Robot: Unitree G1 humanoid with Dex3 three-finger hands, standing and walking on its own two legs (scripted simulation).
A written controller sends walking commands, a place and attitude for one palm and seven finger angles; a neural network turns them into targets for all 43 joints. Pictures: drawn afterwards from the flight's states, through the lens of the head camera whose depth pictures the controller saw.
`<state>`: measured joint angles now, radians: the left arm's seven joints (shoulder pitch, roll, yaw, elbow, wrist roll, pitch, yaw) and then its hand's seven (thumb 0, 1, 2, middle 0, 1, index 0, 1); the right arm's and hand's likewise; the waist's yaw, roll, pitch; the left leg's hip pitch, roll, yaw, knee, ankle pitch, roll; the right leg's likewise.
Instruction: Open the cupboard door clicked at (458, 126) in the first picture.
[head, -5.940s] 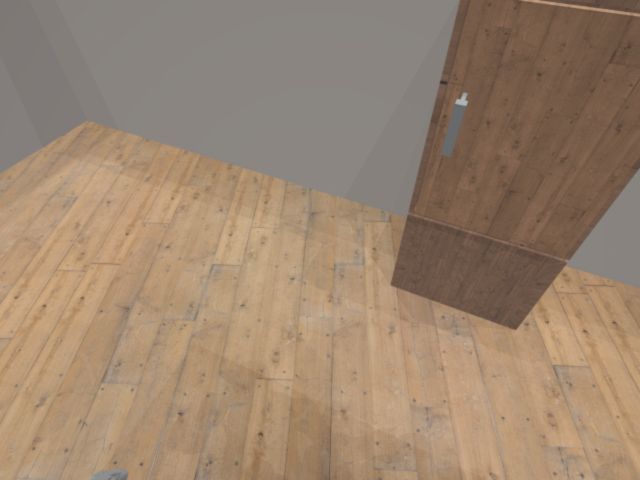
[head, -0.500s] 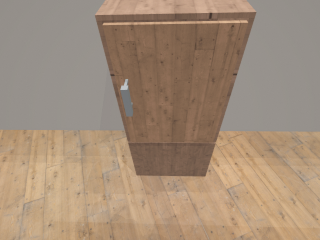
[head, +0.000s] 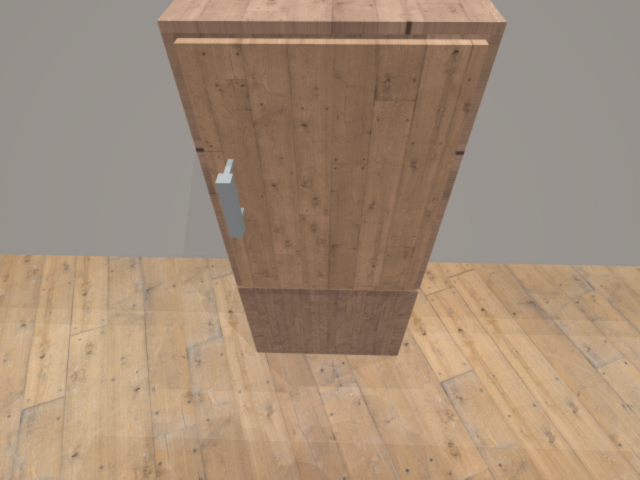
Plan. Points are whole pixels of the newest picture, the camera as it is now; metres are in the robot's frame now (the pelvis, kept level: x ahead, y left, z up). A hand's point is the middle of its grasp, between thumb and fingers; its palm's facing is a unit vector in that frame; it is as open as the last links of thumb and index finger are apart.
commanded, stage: come to a stop and stand still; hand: left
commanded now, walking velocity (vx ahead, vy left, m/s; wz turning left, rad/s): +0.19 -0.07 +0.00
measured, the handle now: (233, 198) +0.57 +0.19 +0.00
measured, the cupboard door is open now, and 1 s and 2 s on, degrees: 0 0 0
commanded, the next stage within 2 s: look again from close up in 1.22 s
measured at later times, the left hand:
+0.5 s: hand out of the picture +0.07 +0.18 -0.16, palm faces +0.04 -0.96 -0.28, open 7.3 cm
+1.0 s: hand out of the picture +0.06 +0.23 -0.17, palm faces -0.02 -0.98 -0.20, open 7.4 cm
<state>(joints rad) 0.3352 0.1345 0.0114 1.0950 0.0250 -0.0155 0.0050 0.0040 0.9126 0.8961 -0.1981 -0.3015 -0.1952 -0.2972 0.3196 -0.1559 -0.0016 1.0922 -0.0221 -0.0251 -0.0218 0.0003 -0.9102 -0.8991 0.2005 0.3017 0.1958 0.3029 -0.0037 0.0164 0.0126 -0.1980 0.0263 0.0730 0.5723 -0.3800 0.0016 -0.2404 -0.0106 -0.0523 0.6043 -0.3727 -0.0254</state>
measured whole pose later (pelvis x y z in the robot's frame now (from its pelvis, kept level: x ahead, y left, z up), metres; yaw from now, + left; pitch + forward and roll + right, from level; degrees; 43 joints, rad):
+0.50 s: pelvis +0.04 -0.01 +0.01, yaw +0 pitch +2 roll +3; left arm 0.26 0.18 0.04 0.99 0.03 -0.01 0.05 0.01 0.92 0.90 -0.20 -0.30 -0.20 -0.30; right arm 0.18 -0.16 -0.05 1.03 -0.01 0.02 -0.05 0.00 -0.92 -0.90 0.20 0.30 0.20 0.30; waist 0.02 -0.03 0.07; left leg -0.37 -0.02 0.08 0.86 -0.47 0.00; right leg -0.19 -0.04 -0.06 0.56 -0.38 -0.06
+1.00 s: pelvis +0.03 +0.05 +0.00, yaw -1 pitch +1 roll -1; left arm 0.27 0.17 -0.01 1.01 0.02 0.01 0.03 0.01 0.91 0.90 -0.20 -0.30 -0.20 -0.30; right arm 0.25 -0.17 -0.01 0.95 -0.02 -0.01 -0.02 0.00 -0.92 -0.90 0.20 0.30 0.20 0.30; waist 0.00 0.01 0.02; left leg -0.35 -0.03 0.10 0.61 -0.28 0.09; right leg -0.23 -0.04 0.02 0.60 -0.39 -0.01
